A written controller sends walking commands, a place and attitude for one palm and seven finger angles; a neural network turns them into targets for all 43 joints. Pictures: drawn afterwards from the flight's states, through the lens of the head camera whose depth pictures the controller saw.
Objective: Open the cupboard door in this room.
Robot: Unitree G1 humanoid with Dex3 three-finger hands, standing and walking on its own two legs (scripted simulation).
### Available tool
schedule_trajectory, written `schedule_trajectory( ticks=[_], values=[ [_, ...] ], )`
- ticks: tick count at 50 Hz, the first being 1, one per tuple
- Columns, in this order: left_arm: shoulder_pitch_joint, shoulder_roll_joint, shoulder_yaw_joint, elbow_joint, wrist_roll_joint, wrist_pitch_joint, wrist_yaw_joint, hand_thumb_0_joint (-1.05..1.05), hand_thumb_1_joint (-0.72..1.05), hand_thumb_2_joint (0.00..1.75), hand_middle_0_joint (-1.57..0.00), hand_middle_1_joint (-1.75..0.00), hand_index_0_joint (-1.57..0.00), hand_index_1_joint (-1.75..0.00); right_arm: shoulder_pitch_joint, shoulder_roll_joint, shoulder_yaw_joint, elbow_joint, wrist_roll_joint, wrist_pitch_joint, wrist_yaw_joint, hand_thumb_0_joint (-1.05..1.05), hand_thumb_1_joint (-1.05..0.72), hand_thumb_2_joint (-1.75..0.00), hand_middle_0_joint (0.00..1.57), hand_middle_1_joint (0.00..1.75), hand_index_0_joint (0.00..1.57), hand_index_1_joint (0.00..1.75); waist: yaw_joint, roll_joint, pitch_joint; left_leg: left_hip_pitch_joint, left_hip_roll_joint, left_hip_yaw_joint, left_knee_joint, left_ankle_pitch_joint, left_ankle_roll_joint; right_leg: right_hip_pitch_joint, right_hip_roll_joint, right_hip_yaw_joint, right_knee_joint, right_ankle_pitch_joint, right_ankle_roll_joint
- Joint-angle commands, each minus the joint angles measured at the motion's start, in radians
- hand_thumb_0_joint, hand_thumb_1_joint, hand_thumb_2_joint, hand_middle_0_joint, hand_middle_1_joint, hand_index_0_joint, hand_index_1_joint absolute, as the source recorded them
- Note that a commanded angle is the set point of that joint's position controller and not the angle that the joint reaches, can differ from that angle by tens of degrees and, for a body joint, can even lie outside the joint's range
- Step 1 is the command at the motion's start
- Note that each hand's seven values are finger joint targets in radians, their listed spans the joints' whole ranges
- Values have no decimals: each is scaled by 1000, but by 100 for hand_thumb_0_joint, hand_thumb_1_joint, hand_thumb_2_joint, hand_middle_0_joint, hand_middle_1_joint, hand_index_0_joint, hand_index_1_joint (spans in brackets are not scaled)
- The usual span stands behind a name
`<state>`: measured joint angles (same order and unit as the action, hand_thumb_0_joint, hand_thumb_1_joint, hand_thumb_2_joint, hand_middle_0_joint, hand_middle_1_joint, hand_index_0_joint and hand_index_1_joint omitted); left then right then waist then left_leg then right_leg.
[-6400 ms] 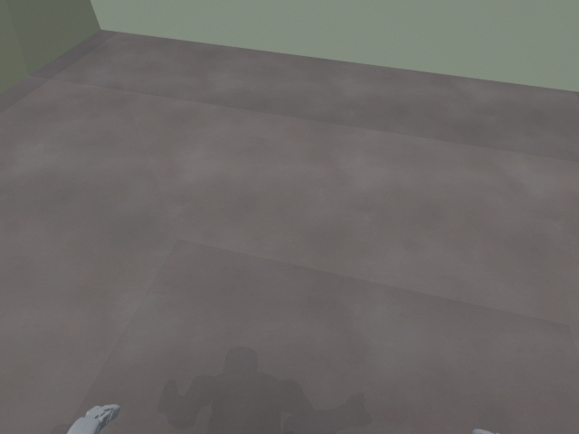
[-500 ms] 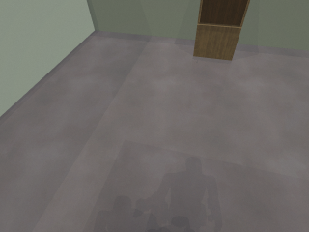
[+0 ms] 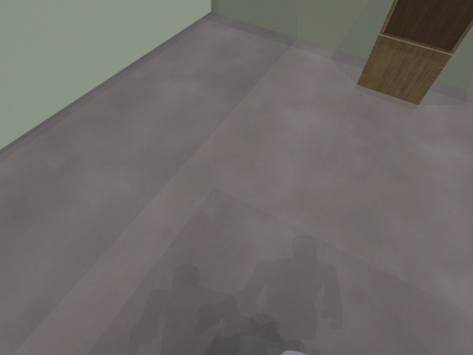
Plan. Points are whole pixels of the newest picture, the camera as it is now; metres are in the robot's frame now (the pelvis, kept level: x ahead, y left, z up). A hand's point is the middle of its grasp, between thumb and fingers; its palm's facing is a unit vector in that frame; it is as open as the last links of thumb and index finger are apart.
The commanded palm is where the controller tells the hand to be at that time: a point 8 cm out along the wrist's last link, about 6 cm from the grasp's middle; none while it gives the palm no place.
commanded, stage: stand and wait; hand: left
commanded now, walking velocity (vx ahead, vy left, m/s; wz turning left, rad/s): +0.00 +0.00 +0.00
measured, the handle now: out of the picture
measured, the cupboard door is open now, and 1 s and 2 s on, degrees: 0 0 0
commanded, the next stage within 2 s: turn or walk to find it in 1.92 s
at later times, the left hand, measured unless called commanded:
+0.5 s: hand out of the picture +0.01 +0.14 -0.17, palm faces +0.08 -0.97 -0.21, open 7.3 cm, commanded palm none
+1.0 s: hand out of the picture -0.03 +0.16 -0.17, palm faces +0.05 -0.98 -0.19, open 7.4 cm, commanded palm none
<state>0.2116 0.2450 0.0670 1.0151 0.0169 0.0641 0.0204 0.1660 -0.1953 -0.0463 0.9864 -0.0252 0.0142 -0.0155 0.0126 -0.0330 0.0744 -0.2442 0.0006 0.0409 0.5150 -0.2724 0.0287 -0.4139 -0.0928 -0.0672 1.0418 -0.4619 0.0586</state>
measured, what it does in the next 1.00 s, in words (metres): steps on the spot: right foot, then left foot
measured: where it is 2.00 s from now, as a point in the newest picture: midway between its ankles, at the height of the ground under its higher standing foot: outside the picture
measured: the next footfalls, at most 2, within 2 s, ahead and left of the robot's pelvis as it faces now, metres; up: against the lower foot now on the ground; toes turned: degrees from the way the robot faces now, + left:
right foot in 0.22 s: +0.03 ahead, -0.14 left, +0.00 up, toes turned -4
left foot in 0.50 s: +0.02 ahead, +0.11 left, +0.00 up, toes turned +4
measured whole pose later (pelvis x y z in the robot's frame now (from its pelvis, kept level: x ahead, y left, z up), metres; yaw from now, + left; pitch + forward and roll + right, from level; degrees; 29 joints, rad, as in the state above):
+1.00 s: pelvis -0.02 -0.01 +0.01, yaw +0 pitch -3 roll +0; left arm 0.28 0.14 0.00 1.15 0.01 0.00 0.03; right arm 0.30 -0.12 -0.01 1.16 -0.01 -0.01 -0.03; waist 0.01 0.01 0.04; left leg -0.13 0.02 0.05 0.40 -0.22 0.00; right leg -0.16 -0.04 -0.06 0.42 -0.20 0.01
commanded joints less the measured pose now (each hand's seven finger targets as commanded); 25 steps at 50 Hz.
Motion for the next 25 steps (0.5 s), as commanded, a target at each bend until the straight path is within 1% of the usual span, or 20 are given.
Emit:
schedule_trajectory(
  ticks=[1, 5, 6, 7, 8, 9, 10, 11, 12, 13, 14, 15, 16, 18, 20, 21, 22, 23, 24, 25],
  values=[
    [9, 35, -6, -63, -1, -33, -4, 0, 90, 90, -20, -30, -20, -30, 54, -174, -31, -38, 5, -18, -14, 0, -90, -90, 20, 30, 20, 30, -26, 157, -106, 144, 242, -200, -190, 478, 129, -54, -2, 35, -39, 35, 9],
    [-4, 17, -21, -67, -3, -37, 0, 0, 90, 90, -20, -30, -20, -30, 61, -172, -30, -25, 1, -14, -12, 0, -90, -90, 20, 30, 20, 30, -34, 161, -100, 133, 249, -207, -181, 466, 137, 34, 15, 21, -242, 9, 5],
    [8, 10, -23, -63, -5, -40, 1, 0, 90, 90, -20, -30, -20, -30, 52, -170, -29, -24, -1, -13, -11, 0, -90, -90, 20, 30, 20, 30, -27, 182, -95, 109, 246, -216, -177, 451, 135, 72, 22, 17, -302, 19, 1],
    [34, 11, -24, -51, -5, -44, 2, 0, 90, 90, -20, -30, -20, -30, 42, -167, -29, -20, 0, -12, -9, 0, -90, -90, 20, 30, 20, 30, -16, 172, -93, 91, 238, -212, -171, 421, 126, 111, 30, 9, -361, 56, -1],
    [69, 10, -26, -36, -4, -49, 4, 0, 90, 90, -20, -30, -20, -30, 33, -166, -29, -18, 3, -11, -8, 0, -90, -90, 20, 30, 20, 30, -1, 161, -101, 70, 223, -199, -151, 377, 109, 165, 35, 1, -442, 124, -1],
    [111, 11, -28, -17, -3, -55, 5, 0, 90, 90, -20, -30, -20, -30, 21, -157, -26, -17, 8, -11, -7, 0, -90, -90, 20, 30, 20, 30, 19, 144, -107, 37, 195, -173, -117, 306, 79, 235, 34, -9, -555, 231, -1],
    [128, 40, -26, -7, 2, -65, 9, 0, 90, 90, -20, -30, -20, -30, 33, -126, -23, -7, 15, -13, -3, 0, -90, -90, 20, 30, 20, 30, 21, 67, -108, -9, 147, -144, -64, 216, 34, 307, 6, 34, -658, 310, -7],
    [112, 86, -25, -8, 9, -78, 13, 0, 90, 90, -20, -30, -20, -30, 47, -74, -12, -11, 24, -13, -1, 0, -90, -90, 20, 30, 20, 30, 3, -84, -97, -68, 78, -77, 11, 66, -17, 314, -124, 192, -714, 327, -50],
    [80, 137, -18, -19, 7, -82, 12, 0, 90, 90, -20, -30, -20, -30, 48, -45, -2, -23, 23, -6, 2, 0, -90, -90, 20, 30, 20, 30, -9, -218, -47, -117, 13, -35, 39, -119, -47, 256, -236, 310, -768, 348, -125],
    [66, 141, -19, -31, 7, -77, 10, 0, 90, 90, -20, -30, -20, -30, 26, -61, -5, -21, 17, 2, 3, 0, -90, -90, 20, 30, 20, 30, 7, -176, -23, -69, 16, -51, 106, -191, -44, 163, -267, 308, -805, 291, -183],
    [51, 134, -11, -32, 6, -81, 11, 0, 90, 90, -20, -30, -20, -30, 17, -66, -8, -18, 10, 12, 2, 0, -90, -90, 20, 30, 20, 30, 9, -267, 0, -82, 32, -64, 166, -204, -40, 133, -234, 318, -822, 271, -200],
    [42, 100, -19, -24, 8, -79, 13, 0, 90, 90, -20, -30, -20, -30, 27, -73, -13, -2, 8, 14, 2, 0, -90, -90, 20, 30, 20, 30, 0, -249, 17, -88, 34, -63, 211, -190, -38, 134, -216, 290, -809, 306, -203],
    [34, 81, -25, -20, 5, -80, 12, 0, 90, 90, -20, -30, -20, -30, 45, -68, -10, 17, 10, 11, 0, 0, -90, -90, 20, 30, 20, 30, -6, -199, 18, -82, 38, -61, 226, -167, -36, 151, -192, 244, -781, 383, -205],
    [45, 67, -26, -10, 3, -84, 11, 0, 90, 90, -20, -30, -20, -30, 67, -48, -3, 40, 16, 7, -2, 0, -90, -90, 20, 30, 20, 30, -9, -121, -23, -61, 38, -42, 196, -142, -44, 207, -162, 179, -728, 538, -197],
    [63, 64, -23, 7, 2, -85, 13, 0, 90, 90, -20, -30, -20, -30, 74, -36, 2, 55, 17, 4, -4, 0, -90, -90, 20, 30, 20, 30, -4, -86, -52, -44, 41, -27, 115, -113, -51, 259, -148, 154, -698, 598, -187],
    [67, 70, -24, 16, 0, -86, 14, 0, 90, 90, -20, -30, -20, -30, 85, -30, 6, 65, 17, 0, -7, 0, -90, -90, 20, 30, 20, 30, -5, -86, -69, -27, 44, -22, 51, -82, -55, 286, -141, 145, -678, 630, -181],
    [74, 65, -26, 24, -3, -85, 15, 0, 90, 90, -20, -30, -20, -30, 92, -32, 9, 74, 18, -4, -9, 0, -90, -90, 20, 30, 20, 30, -8, -73, -79, 28, 44, -20, -25, -17, -56, 269, -135, 143, -660, 624, -166],
    [62, 62, -28, 30, -8, -85, 16, 0, 90, 90, -20, -30, -20, -30, 124, -38, 11, 91, 17, -13, -11, 0, -90, -90, 20, 30, 20, 30, -22, -55, -104, 95, 57, -31, -112, 102, -53, 256, -116, 125, -629, 603, -140],
    [67, 41, -32, 35, -14, -83, 14, 0, 90, 90, -20, -30, -20, -30, 133, -55, 12, 105, 15, -24, -14, 0, -90, -90, 20, 30, 20, 30, -17, 18, -116, 154, 97, -70, -128, 258, -41, 222, -73, 93, -606, 549, -107],
    [79, 24, -37, 40, -16, -81, 12, 0, 90, 90, -20, -30, -20, -30, 124, -77, 11, 109, 15, -29, -17, 0, -90, -90, 20, 30, 20, 30, -4, 66, -131, 176, 136, -91, -103, 362, -26, 214, -41, 72, -610, 499, -82]
  ],
)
